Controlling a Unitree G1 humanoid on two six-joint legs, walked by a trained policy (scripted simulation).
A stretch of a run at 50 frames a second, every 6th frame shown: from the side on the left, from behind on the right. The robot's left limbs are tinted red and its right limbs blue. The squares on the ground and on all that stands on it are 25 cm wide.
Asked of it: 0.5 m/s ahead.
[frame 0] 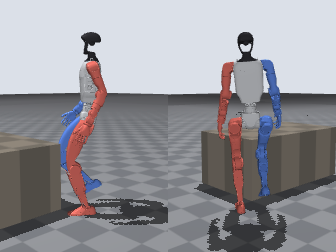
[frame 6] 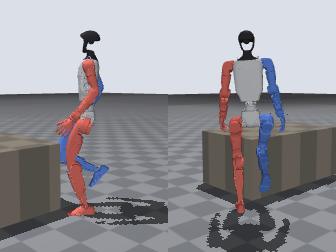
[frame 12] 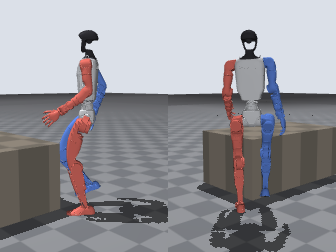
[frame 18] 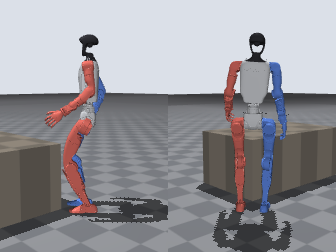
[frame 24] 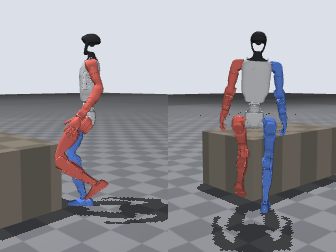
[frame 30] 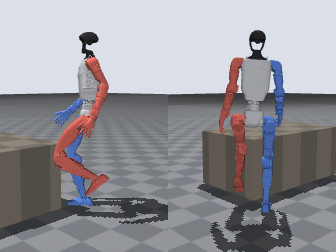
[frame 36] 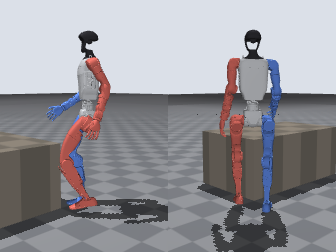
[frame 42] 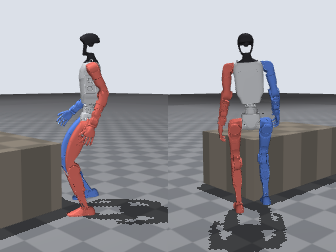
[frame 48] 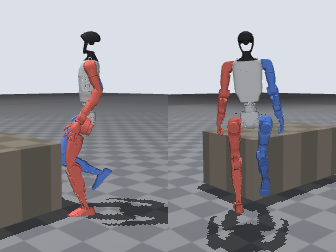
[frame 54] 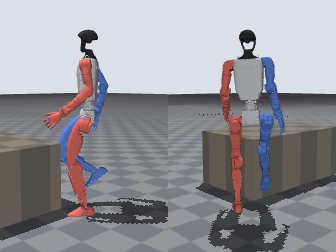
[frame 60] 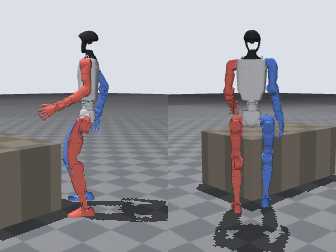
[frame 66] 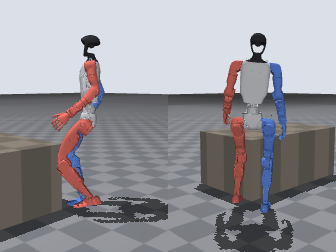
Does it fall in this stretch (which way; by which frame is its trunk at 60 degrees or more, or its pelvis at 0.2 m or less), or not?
no
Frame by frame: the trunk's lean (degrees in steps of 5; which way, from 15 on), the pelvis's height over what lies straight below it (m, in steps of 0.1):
0: 5, 0.8
6: 5, 0.8
12: 5, 0.8
18: 5, 0.8
24: 5, 0.8
30: 5, 0.8
36: 0, 0.8
42: 5, 0.8
48: 5, 0.8
54: 5, 0.8
60: 0, 0.8
66: 5, 0.8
